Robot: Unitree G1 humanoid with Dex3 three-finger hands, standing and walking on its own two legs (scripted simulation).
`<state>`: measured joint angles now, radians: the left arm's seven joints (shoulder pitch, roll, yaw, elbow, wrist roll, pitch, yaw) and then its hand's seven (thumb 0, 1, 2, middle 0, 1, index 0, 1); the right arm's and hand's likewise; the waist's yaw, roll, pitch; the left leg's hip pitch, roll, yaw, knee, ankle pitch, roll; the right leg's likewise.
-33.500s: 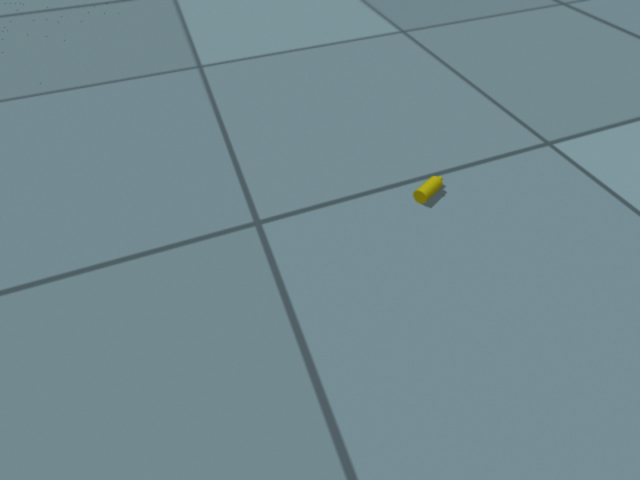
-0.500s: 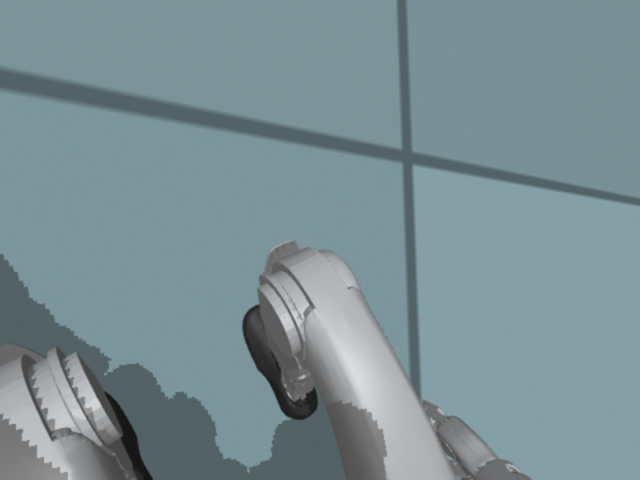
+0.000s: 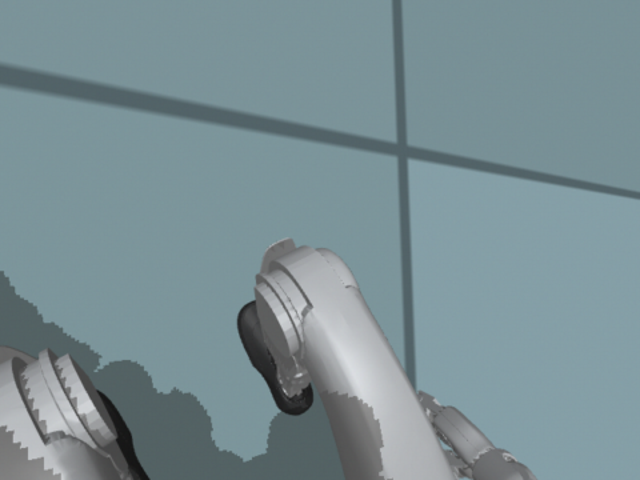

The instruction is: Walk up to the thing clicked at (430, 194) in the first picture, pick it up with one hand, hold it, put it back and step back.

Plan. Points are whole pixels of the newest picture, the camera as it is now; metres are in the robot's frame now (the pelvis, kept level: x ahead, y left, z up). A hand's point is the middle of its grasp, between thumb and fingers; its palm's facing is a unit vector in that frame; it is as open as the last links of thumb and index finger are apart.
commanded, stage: open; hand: left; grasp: from above
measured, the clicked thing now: out of the picture +0.51 +0.33 -0.28
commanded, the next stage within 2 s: withdraw in 0.74 s
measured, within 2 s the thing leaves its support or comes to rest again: neither
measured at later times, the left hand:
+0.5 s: hand out of the picture +0.50 +0.33 -0.24, palm faces -0.44 -0.14 -0.89, open 11.9 cm
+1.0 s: hand out of the picture +0.51 +0.34 -0.23, palm faces -0.39 -0.14 -0.91, open 13.8 cm
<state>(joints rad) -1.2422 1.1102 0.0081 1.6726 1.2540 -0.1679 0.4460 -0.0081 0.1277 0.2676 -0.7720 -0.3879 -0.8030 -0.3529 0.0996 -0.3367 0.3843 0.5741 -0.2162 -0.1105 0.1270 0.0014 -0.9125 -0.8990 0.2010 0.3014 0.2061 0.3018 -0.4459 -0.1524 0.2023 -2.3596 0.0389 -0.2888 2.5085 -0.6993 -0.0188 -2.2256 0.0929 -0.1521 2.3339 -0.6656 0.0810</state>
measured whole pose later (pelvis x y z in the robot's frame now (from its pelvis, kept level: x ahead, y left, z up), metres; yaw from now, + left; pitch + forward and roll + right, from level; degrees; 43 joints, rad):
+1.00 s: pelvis +0.00 +0.00 +0.00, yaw +0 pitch +30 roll -15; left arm -1.24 1.11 0.03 1.60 1.26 -0.15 0.43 0.00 -0.47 0.95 -0.15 -0.97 -0.14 -0.97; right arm 0.12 -0.34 0.38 0.56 -0.22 -0.10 0.13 0.00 -0.91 -0.90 0.20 0.30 0.21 0.30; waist -0.44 -0.15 0.19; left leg -2.37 0.04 -0.29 2.50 -0.69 -0.01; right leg -2.23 0.09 -0.16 2.32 -0.66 0.08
